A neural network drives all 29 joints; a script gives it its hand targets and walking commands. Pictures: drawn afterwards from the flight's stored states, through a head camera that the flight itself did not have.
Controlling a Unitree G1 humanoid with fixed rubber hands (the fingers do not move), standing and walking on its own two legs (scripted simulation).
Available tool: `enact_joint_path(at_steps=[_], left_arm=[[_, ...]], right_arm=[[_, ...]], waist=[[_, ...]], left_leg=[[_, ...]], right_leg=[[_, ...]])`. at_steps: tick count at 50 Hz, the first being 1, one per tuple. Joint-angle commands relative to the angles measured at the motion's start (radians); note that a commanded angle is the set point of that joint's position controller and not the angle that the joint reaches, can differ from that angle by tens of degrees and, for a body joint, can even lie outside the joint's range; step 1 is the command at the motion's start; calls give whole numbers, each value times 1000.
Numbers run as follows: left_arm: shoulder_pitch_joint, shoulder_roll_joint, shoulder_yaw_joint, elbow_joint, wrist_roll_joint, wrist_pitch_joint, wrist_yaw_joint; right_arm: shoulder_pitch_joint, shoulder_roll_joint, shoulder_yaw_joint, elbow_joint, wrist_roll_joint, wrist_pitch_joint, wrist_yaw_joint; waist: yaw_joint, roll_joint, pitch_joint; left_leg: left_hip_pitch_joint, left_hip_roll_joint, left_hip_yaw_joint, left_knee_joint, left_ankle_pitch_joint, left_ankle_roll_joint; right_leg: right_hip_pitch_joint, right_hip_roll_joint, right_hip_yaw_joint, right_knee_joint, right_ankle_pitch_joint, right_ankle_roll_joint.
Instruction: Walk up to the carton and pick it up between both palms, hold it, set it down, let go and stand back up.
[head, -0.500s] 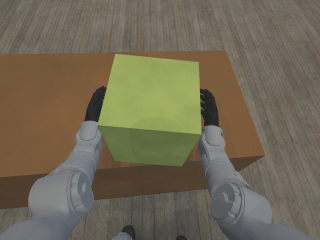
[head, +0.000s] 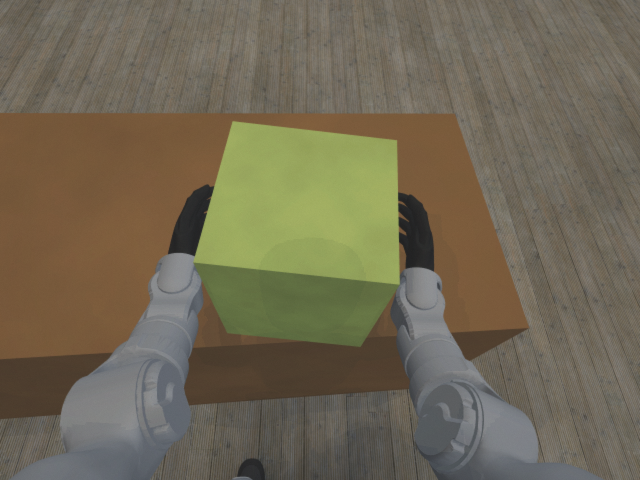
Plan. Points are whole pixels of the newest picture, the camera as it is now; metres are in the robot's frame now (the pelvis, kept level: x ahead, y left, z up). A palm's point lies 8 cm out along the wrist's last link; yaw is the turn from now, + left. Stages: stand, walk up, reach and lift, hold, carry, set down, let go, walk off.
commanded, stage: reach and lift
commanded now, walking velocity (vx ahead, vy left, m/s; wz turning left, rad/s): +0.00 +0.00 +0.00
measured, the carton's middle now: (303, 246) +0.41 +0.03 -0.03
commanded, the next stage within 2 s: none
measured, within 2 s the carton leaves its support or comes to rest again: leaves its support in 1.60 s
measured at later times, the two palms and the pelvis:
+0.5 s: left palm (188, 245) +0.39 +0.18 -0.01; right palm (415, 258) +0.38 -0.12 +0.00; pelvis +0.00 +0.00 +0.00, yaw +0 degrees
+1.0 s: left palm (185, 250) +0.38 +0.18 +0.00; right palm (415, 261) +0.37 -0.12 +0.00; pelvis -0.01 +0.00 +0.00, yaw +0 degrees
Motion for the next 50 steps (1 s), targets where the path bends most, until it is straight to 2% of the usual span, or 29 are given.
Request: enact_joint_path(at_steps=[1, 29, 41, 50], left_arm=[[-458, -585, -198, -29, 89, -35, -95], [-464, -588, -176, -31, 108, -23, -94], [-535, -620, -242, -56, 74, -102, -84], [-601, -600, -270, 3, 46, -160, -80]], right_arm=[[-456, 522, 329, 59, -124, -52, 170], [-457, 522, 325, 92, -117, -84, 154], [-540, 507, 386, 87, -117, -193, 143], [-581, 489, 401, 165, -111, -238, 142]], waist=[[-5, 68, -583], [22, 58, -579], [18, 62, -700], [19, 59, -727]], left_leg=[[362, -42, 119, 51, 545, -38], [324, -36, 128, 34, 503, -30], [333, -35, 122, 50, 576, -44], [290, -39, 122, 35, 451, -39]], right_leg=[[207, 56, -82, 35, 472, -11], [189, 54, -86, 21, 445, -14], [195, 65, -91, 30, 555, -15], [144, 64, -92, 26, 486, -22]])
